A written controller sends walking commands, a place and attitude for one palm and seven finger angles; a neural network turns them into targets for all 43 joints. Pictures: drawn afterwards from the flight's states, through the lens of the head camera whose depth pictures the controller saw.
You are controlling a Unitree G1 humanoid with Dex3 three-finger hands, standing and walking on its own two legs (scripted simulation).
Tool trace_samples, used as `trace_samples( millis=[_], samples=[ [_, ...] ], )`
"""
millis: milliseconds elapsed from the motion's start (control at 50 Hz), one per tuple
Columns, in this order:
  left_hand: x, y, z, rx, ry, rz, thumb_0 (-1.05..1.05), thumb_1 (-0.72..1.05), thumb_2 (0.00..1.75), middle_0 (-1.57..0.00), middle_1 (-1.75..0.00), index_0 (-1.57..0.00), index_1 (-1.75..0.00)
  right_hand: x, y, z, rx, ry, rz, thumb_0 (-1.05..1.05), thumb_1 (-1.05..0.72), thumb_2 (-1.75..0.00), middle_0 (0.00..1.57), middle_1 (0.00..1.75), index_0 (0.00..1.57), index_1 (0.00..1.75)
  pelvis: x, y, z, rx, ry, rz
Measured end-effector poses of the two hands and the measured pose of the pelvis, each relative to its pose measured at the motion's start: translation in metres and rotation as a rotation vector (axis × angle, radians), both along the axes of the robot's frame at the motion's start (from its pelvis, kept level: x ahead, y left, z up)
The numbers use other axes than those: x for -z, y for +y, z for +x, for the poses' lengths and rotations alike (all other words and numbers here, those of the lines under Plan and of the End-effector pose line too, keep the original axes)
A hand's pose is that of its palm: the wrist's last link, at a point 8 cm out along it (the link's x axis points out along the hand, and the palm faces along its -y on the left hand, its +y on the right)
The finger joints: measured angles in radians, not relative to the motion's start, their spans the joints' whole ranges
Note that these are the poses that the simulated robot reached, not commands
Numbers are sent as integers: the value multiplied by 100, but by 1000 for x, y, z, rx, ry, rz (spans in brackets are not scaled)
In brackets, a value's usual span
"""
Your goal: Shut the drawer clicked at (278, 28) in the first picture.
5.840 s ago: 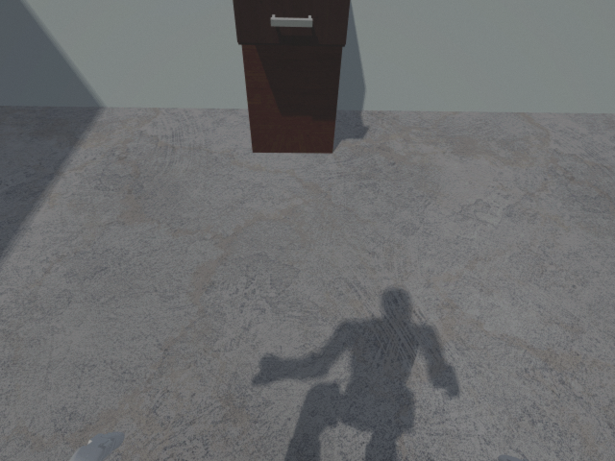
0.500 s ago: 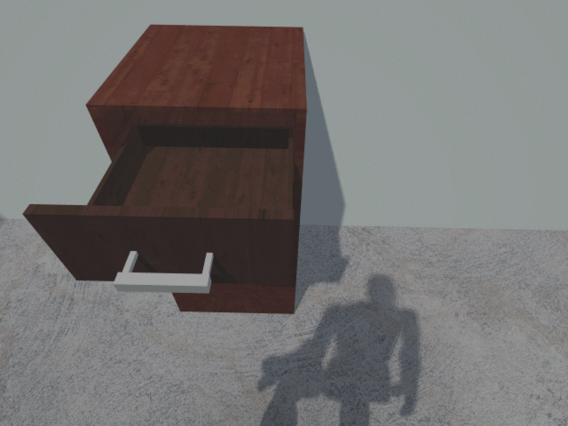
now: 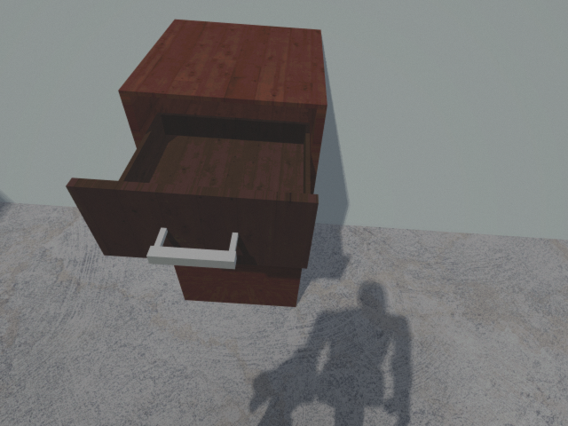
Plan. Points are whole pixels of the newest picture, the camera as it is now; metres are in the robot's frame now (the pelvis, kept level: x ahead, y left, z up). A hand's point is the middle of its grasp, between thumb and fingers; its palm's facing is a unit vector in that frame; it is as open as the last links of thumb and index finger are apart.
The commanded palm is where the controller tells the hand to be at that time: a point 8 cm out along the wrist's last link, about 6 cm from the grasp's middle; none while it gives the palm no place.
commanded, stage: come to a stop and stand still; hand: left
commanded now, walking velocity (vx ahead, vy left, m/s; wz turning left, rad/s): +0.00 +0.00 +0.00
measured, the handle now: (195, 246) +0.38 +0.18 +0.01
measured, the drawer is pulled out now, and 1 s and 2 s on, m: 0.29 0.29 0.29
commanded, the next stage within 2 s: look again from close up in 0.52 s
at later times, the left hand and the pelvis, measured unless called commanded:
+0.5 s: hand out of the picture -0.06 +0.15 -0.17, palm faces +0.05 -0.99 -0.16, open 7.4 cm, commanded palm none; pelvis -0.03 +0.00 +0.00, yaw +0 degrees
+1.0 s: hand out of the picture +0.01 +0.19 -0.17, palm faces +0.03 -0.97 -0.24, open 7.4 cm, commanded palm none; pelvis -0.02 +0.01 +0.00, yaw +0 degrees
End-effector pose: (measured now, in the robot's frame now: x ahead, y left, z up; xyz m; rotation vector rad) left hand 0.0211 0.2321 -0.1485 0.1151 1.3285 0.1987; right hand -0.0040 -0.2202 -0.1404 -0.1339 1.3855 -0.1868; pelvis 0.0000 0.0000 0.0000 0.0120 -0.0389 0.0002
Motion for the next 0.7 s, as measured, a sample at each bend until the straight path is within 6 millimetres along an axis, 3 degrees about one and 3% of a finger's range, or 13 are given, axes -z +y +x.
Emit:
trace_samples(
  millis=[140, 280, 520, 620, 700],
  samples=[
    [-5, -8, -48, 5, 93, -1, 1, 91, 90, -19, -30, -20, -30, 7, 3, 1, -5, -23, 17, 2, -94, -90, 20, 30, 21, 30, -1, 4, -12, 15, 4, -1],
    [-6, -20, -81, 9, 157, -27, 1, 90, 90, -20, -30, -20, -30, 5, 3, -17, 4, -12, 30, 1, -93, -90, 20, 30, 20, 30, -3, 2, -24, 16, 0, -3],
    [-3, -32, -83, 8, 118, -43, 0, 90, 90, -20, -30, -20, -30, 5, 9, -58, 23, 69, 55, 1, -91, -90, 20, 30, 20, 29, -3, -5, -33, 7, 11, -4],
    [-3, -34, -79, 12, 111, -40, 0, 90, 90, -20, -30, -20, -30, 6, 11, -65, 36, 80, 65, 0, -91, -90, 20, 30, 20, 29, -3, -7, -33, 9, 15, -4],
    [-1, -30, -75, 39, 91, -24, 0, 90, 90, -20, -30, -20, -30, 13, 10, -60, 17, 58, 74, 1, -91, -90, 20, 30, 20, 29, 3, -4, -34, 4, 15, -20]
  ],
)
